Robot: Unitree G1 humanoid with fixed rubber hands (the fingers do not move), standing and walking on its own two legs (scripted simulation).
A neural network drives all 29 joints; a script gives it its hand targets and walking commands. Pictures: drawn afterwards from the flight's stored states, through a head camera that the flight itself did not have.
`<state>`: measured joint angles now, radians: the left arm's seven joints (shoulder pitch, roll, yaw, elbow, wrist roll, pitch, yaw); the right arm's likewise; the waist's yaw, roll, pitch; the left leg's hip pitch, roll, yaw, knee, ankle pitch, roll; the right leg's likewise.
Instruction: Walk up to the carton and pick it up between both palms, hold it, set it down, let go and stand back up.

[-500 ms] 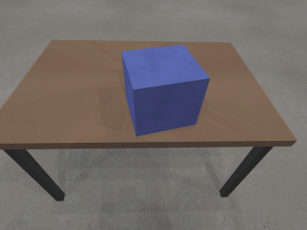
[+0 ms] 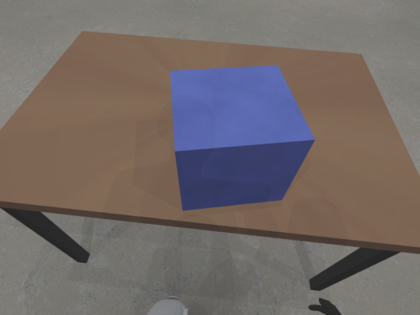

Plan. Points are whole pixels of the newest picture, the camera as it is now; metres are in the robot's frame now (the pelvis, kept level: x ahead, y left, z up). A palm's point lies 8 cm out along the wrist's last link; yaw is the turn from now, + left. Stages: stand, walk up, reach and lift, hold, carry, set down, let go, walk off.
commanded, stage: stand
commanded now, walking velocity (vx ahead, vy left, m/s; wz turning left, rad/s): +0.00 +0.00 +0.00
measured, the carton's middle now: (229, 139) +0.47 -0.01 +0.04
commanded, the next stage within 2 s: none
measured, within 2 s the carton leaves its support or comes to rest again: neither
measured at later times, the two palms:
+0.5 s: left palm out of the picture +0.12 +0.23 -0.10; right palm out of the picture +0.06 -0.28 -0.10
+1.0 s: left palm out of the picture +0.05 +0.23 -0.09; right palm out of the picture +0.00 -0.28 -0.12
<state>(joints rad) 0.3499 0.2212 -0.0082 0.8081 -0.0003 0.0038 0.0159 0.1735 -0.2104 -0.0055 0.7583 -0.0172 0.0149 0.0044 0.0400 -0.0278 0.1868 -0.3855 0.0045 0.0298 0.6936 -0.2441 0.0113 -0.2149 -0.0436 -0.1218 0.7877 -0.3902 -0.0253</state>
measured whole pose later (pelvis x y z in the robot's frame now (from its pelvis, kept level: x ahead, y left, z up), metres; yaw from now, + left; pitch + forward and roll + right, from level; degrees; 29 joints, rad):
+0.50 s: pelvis -0.01 -0.02 +0.01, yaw -2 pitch -3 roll +1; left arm 0.19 0.27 0.02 0.71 0.02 0.03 0.01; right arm 0.21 -0.24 -0.03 0.83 -0.01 0.03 0.00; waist -0.01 -0.05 0.14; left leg -0.28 -0.01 0.05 0.63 -0.28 0.01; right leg -0.28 -0.04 -0.04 0.68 -0.34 0.00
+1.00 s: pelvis -0.03 -0.02 +0.01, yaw -4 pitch -3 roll +0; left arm 0.31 0.23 0.03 0.75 0.01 0.01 0.00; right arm 0.29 -0.26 -0.03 0.83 -0.02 0.04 0.03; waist -0.01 0.04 0.07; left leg -0.26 0.01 0.02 0.61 -0.29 -0.01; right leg -0.25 -0.05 -0.01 0.64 -0.33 0.03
